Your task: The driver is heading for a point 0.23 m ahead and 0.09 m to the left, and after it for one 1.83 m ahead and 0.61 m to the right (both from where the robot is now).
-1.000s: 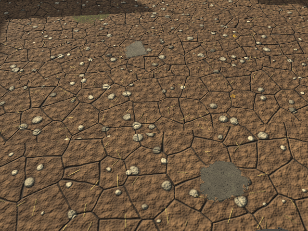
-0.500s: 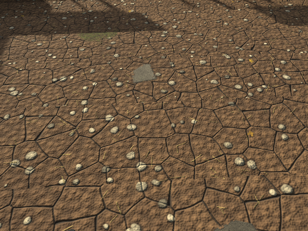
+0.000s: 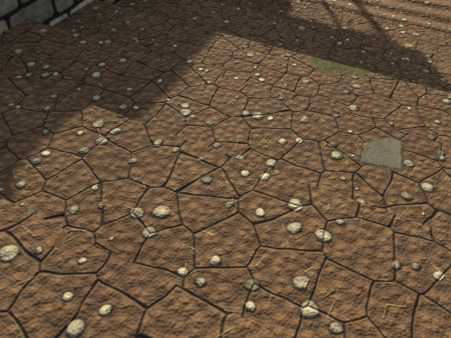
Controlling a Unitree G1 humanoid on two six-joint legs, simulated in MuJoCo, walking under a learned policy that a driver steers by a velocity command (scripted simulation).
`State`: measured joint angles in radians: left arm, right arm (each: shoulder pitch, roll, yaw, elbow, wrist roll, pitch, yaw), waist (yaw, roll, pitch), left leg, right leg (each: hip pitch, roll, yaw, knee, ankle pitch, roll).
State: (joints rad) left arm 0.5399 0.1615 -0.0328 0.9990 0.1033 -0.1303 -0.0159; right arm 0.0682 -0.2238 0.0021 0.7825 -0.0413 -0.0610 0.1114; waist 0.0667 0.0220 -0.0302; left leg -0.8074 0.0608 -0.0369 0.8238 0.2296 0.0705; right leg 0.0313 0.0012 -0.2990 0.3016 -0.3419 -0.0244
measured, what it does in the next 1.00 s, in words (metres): goes down, turning right: left foot, then right foot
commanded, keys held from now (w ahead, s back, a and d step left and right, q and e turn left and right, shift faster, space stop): w+q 0.04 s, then w+e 0.58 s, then e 0.38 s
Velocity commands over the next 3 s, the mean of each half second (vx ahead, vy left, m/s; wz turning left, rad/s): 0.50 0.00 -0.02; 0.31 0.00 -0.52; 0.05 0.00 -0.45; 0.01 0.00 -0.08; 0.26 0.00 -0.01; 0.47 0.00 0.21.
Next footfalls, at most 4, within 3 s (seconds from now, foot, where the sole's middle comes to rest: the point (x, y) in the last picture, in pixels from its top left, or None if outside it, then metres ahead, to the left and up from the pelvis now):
0.16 left None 0.24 0.14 -0.77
0.60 right None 0.45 -0.12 -0.77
0.94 left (223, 323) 0.59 0.08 -0.77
1.42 right None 0.61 -0.31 -0.93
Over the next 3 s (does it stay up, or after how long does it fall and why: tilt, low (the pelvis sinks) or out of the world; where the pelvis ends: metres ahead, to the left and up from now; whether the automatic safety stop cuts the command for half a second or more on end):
stays up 0.97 -0.47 -0.16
